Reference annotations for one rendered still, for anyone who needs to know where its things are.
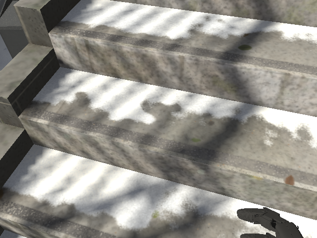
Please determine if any right robot hand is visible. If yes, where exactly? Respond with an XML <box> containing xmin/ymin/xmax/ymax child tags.
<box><xmin>237</xmin><ymin>207</ymin><xmax>303</xmax><ymax>238</ymax></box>

